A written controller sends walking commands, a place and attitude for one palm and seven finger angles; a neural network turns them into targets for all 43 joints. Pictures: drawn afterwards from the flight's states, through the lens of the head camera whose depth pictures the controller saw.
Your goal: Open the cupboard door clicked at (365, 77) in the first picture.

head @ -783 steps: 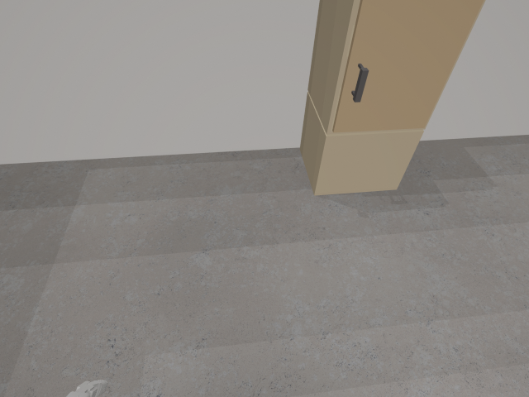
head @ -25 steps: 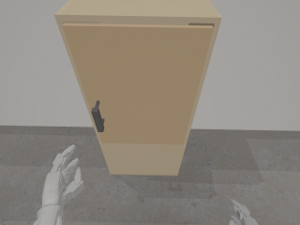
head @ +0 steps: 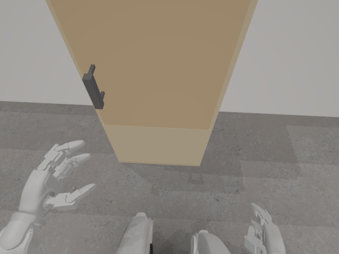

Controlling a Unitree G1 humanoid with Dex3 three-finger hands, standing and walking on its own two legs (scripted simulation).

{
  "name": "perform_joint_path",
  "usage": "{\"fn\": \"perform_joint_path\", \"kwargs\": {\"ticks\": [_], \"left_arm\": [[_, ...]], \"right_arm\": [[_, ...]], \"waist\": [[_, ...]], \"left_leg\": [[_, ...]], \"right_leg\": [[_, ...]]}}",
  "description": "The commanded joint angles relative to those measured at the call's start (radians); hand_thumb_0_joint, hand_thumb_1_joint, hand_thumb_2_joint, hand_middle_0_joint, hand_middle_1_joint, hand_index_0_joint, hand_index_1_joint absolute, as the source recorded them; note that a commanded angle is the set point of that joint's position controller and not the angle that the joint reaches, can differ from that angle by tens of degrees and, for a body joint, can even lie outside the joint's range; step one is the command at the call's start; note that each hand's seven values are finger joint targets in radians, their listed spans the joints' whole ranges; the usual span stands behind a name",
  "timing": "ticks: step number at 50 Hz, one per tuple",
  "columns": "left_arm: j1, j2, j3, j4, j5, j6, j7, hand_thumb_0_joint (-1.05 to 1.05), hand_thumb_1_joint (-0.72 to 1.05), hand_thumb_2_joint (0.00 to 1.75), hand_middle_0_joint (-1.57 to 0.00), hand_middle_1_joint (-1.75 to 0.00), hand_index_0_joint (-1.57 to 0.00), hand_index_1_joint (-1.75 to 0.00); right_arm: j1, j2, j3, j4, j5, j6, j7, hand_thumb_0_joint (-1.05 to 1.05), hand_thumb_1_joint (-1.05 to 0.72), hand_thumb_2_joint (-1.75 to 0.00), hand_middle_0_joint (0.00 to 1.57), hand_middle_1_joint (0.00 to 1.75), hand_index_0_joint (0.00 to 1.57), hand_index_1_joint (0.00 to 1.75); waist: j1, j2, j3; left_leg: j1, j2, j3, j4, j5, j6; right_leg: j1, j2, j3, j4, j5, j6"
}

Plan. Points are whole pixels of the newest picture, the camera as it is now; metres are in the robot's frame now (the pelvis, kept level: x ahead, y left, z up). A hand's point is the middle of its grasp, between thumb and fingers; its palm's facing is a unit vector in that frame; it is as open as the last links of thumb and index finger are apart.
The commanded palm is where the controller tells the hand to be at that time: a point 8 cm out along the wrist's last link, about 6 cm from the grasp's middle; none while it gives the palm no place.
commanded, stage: raise the hand with hooked fingers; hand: left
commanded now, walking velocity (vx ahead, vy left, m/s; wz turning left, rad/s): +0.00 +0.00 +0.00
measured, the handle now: (96, 87) +0.55 +0.26 +0.02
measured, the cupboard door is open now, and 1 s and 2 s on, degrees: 0 0 0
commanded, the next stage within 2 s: move the hooked fingers beside the handle in 1.38 s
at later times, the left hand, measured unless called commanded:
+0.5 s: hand (42, 178) +0.26 +0.29 +0.05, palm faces +0.04 -1.00 -0.05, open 13.2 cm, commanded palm +0.24 +0.34 +0.05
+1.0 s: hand (38, 165) +0.29 +0.31 +0.04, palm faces +0.02 -1.00 -0.04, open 14.0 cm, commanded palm +0.26 +0.36 +0.05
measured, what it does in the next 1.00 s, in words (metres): stands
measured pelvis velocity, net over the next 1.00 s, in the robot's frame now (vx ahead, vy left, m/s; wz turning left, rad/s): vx -0.01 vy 0.04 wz -0.02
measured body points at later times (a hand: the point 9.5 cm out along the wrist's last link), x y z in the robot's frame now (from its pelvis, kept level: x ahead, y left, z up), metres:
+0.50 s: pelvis +0.00 +0.05 +0.01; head +0.08 +0.08 +0.45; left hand +0.25 +0.34 +0.06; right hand +0.18 -0.20 -0.06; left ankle +0.08 +0.12 -0.62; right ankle +0.00 -0.08 -0.62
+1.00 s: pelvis -0.01 +0.04 +0.01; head +0.08 +0.07 +0.45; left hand +0.28 +0.37 +0.04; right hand +0.14 -0.22 -0.07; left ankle +0.08 +0.12 -0.62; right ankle +0.00 -0.08 -0.62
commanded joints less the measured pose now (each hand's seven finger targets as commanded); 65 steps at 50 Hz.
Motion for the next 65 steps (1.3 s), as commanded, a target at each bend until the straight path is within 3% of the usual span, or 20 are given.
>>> {"fn": "perform_joint_path", "kwargs": {"ticks": [1, 2, 4, 7, 9, 11, 14, 17, 21, 24, 27, 31, 34, 37, 41, 46, 48, 55, 57, 65], "left_arm": [[0.073, 0.197, 0.246, -0.167, -0.068, 0.037, 0.022, 0.0, 0.04, 0.53, -0.26, -0.86, -0.26, -0.86], [0.074, 0.201, 0.268, -0.186, -0.07, 0.007, 0.047, 0.0, 0.01, 0.52, -0.26, -0.87, -0.26, -0.87], [0.082, 0.159, 0.238, -0.237, -0.05, -0.073, 0.092, 0.0, -0.03, 0.5, -0.27, -0.9, -0.27, -0.9], [0.032, 0.107, 0.135, -0.23, -0.008, -0.163, 0.113, 0.0, -0.1, 0.47, -0.27, -0.94, -0.27, -0.94], [0.014, 0.09, 0.095, -0.15, 0.01, -0.179, 0.09, 0.0, -0.15, 0.45, -0.27, -0.98, -0.27, -0.98], [-0.013, 0.096, 0.082, -0.101, 0.006, -0.17, 0.055, 0.0, -0.2, 0.43, -0.28, -1.0, -0.28, -1.0], [-0.055, 0.146, 0.116, -0.157, -0.021, -0.148, 0.019, 0.0, -0.27, 0.4, -0.28, -1.05, -0.28, -1.05], [-0.073, 0.218, 0.18, -0.265, -0.025, -0.145, 0.044, 0.0, -0.34, 0.37, -0.29, -1.1, -0.29, -1.1], [-0.054, 0.188, 0.165, -0.301, -0.007, -0.154, 0.109, 0.0, -0.43, 0.33, -0.29, -1.15, -0.29, -1.15], [-0.08, 0.168, 0.141, -0.178, 0.014, -0.12, 0.112, 0.0, -0.5, 0.3, -0.3, -1.2, -0.3, -1.2], [-0.149, 0.163, 0.122, -0.055, 0.01, -0.065, 0.064, 0.0, -0.5, 0.3, -0.3, -1.2, -0.3, -1.2], [-0.261, 0.221, 0.146, -0.061, 0.0, -0.039, 0.007, 0.0, -0.5, 0.3, -0.3, -1.2, -0.3, -1.2], [-0.309, 0.262, 0.175, -0.115, -0.005, -0.073, 0.0, 0.0, -0.5, 0.3, -0.3, -1.2, -0.3, -1.2], [-0.317, 0.314, 0.227, -0.119, -0.009, -0.111, 0.017, 0.0, -0.5, 0.3, -0.3, -1.2, -0.3, -1.2], [-0.301, 0.305, 0.237, -0.012, -0.019, -0.097, 0.007, 0.0, -0.5, 0.3, -0.3, -1.2, -0.3, -1.2], [-0.304, 0.29, 0.209, 0.029, -0.032, -0.043, -0.043, 0.0, -0.5, 0.3, -0.3, -1.2, -0.3, -1.2], [-0.301, 0.297, 0.214, -0.008, -0.04, -0.045, -0.054, 0.0, -0.5, 0.3, -0.3, -1.2, -0.3, -1.2], [-0.304, 0.32, 0.265, 0.01, -0.043, -0.1, -0.008, 0.0, -0.5, 0.3, -0.3, -1.2, -0.3, -1.2], [-0.331, 0.317, 0.259, 0.003, -0.044, -0.11, -0.006, 0.0, -0.5, 0.3, -0.3, -1.2, -0.3, -1.2], [-0.312, 0.313, 0.229, -0.013, -0.034, -0.073, -0.038, 0.0, -0.5, 0.3, -0.3, -1.2, -0.3, -1.2]], "right_arm": [[-0.022, -0.164, -0.089, -0.191, 0.002, -0.045, -0.007, 0.0, -0.9, -0.9, 0.2, 0.3, 0.2, 0.3], [-0.023, -0.151, -0.089, -0.187, -0.005, -0.045, -0.001, 0.0, -0.9, -0.9, 0.2, 0.3, 0.2, 0.3], [-0.011, -0.137, -0.095, -0.169, -0.014, -0.052, 0.015, 0.0, -0.9, -0.9, 0.2, 0.3, 0.2, 0.3], [0.003, -0.159, -0.101, -0.149, -0.024, -0.054, 0.031, 0.0, -0.9, -0.9, 0.2, 0.3, 0.2, 0.3], [0.017, -0.18, -0.105, -0.134, -0.021, -0.049, 0.031, 0.0, -0.9, -0.9, 0.2, 0.3, 0.2, 0.3], [0.027, -0.203, -0.105, -0.142, -0.012, -0.048, 0.025, 0.0, -0.9, -0.9, 0.2, 0.3, 0.2, 0.3], [0.033, -0.224, -0.104, -0.17, -0.003, -0.053, 0.016, 0.0, -0.9, -0.9, 0.2, 0.3, 0.2, 0.3], [0.036, -0.227, -0.102, -0.19, -0.007, -0.057, 0.016, 0.0, -0.9, -0.9, 0.2, 0.3, 0.2, 0.3], [0.029, -0.217, -0.093, -0.186, -0.017, -0.045, 0.03, 0.0, -0.9, -0.9, 0.2, 0.3, 0.2, 0.3], [0.034, -0.227, -0.087, -0.186, -0.018, -0.023, 0.032, 0.0, -0.9, -0.9, 0.2, 0.3, 0.2, 0.3], [0.045, -0.241, -0.077, -0.202, -0.007, -0.008, 0.021, 0.0, -0.9, -0.9, 0.2, 0.3, 0.2, 0.3], [0.049, -0.252, -0.072, -0.215, 0.001, -0.011, 0.007, 0.0, -0.9, -0.9, 0.2, 0.3, 0.2, 0.3], [0.047, -0.249, -0.069, -0.216, -0.007, -0.023, 0.005, 0.0, -0.9, -0.9, 0.2, 0.3, 0.2, 0.3], [0.05, -0.247, -0.065, -0.204, -0.015, -0.029, 0.008, 0.0, -0.9, -0.9, 0.2, 0.3, 0.2, 0.3], [0.051, -0.249, -0.064, -0.192, -0.012, -0.02, 0.009, 0.0, -0.9, -0.9, 0.2, 0.3, 0.2, 0.3], [0.071, -0.259, -0.069, -0.203, 0.001, -0.016, 0.009, 0.0, -0.9, -0.9, 0.2, 0.3, 0.2, 0.3], [0.079, -0.26, -0.074, -0.204, 0.002, -0.025, 0.011, 0.0, -0.9, -0.9, 0.2, 0.3, 0.2, 0.3], [0.083, -0.25, -0.075, -0.186, -0.006, -0.022, 0.018, 0.0, -0.9, -0.9, 0.2, 0.3, 0.2, 0.3], [0.086, -0.246, -0.074, -0.186, -0.007, -0.023, 0.017, 0.0, -0.9, -0.9, 0.2, 0.3, 0.2, 0.3], [0.082, -0.246, -0.073, -0.195, 0.001, -0.01, 0.017, 0.0, -0.9, -0.9, 0.2, 0.3, 0.2, 0.3]], "waist": [[0.052, -0.114, -0.365], [0.067, -0.082, -0.381], [0.06, -0.034, -0.353], [0.009, -0.013, -0.279], [-0.026, -0.025, -0.233], [-0.034, -0.019, -0.21], [-0.012, 0.037, -0.288], [0.017, 0.094, -0.373], [0.015, 0.158, -0.337], [-0.017, 0.105, -0.248], [-0.035, 0.053, -0.176], [-0.029, 0.06, -0.242], [-0.016, 0.121, -0.282], [-0.005, 0.133, -0.287], [-0.011, 0.106, -0.26], [-0.011, 0.094, -0.29], [-0.008, 0.091, -0.329], [-0.01, 0.039, -0.287], [-0.013, 0.054, -0.291], [-0.011, 0.061, -0.333]], "left_leg": [[0.185, -0.034, -0.004, -0.134, 0.26, 0.042], [0.197, -0.032, -0.004, -0.135, 0.287, 0.039], [0.266, -0.026, 0.002, -0.168, 0.326, 0.032], [0.317, -0.025, -0.007, -0.168, 0.308, 0.038], [0.293, -0.023, -0.013, -0.161, 0.245, 0.039], [0.282, -0.024, -0.023, -0.179, 0.171, 0.039], [0.351, -0.022, -0.04, -0.218, 0.142, 0.035], [0.462, -0.011, -0.077, -0.255, 0.2, 0.017], [0.53, 0.001, -0.118, -0.297, 0.186, -0.015], [0.461, 0.001, -0.132, -0.313, 0.057, -0.013], [0.375, -0.009, -0.13, -0.329, -0.07, 0.0], [0.396, -0.017, -0.122, -0.327, -0.089, 0.009], [0.456, -0.013, -0.133, -0.327, -0.061, -0.001], [0.458, -0.014, -0.138, -0.32, -0.044, -0.006], [0.401, -0.017, -0.111, -0.302, -0.048, 0.005], [0.405, -0.017, -0.096, -0.293, 0.003, 0.015], [0.43, -0.015, -0.093, -0.276, 0.069, 0.017], [0.348, -0.021, -0.056, -0.227, 0.105, 0.028], [0.331, -0.023, -0.048, -0.211, 0.107, 0.03], [0.349, -0.021, -0.027, -0.196, 0.171, 0.037]], "right_leg": [[0.314, -0.077, 0.285, -0.3, 0.477, 0.131], [0.313, -0.066, 0.269, -0.27, 0.522, 0.125], [0.251, -0.044, 0.206, -0.236, 0.547, 0.094], [0.082, -0.008, 0.136, -0.199, 0.41, 0.064], [0.0, -0.006, 0.123, -0.201, 0.308, 0.061], [-0.042, -0.001, 0.112, -0.215, 0.203, 0.053], [-0.038, 0.0, 0.099, -0.216, 0.17, 0.044], [-0.041, 0.007, 0.075, -0.189, 0.203, 0.033], [-0.092, 0.005, 0.052, -0.179, 0.187, 0.03], [-0.134, 0.009, 0.044, -0.182, 0.138, 0.035], [-0.129, 0.014, 0.047, -0.202, 0.095, 0.036], [-0.098, 0.01, 0.061, -0.222, 0.082, 0.034], [-0.116, 0.01, 0.066, -0.209, 0.089, 0.027], [-0.123, 0.014, 0.066, -0.197, 0.092, 0.021], [-0.112, 0.009, 0.069, -0.206, 0.088, 0.028], [-0.082, 0.007, 0.074, -0.221, 0.116, 0.031], [-0.071, 0.01, 0.077, -0.22, 0.148, 0.029], [-0.055, 0.012, 0.096, -0.215, 0.151, 0.034], [-0.051, 0.014, 0.102, -0.208, 0.152, 0.032], [-0.003, 0.009, 0.122, -0.225, 0.211, 0.038]]}}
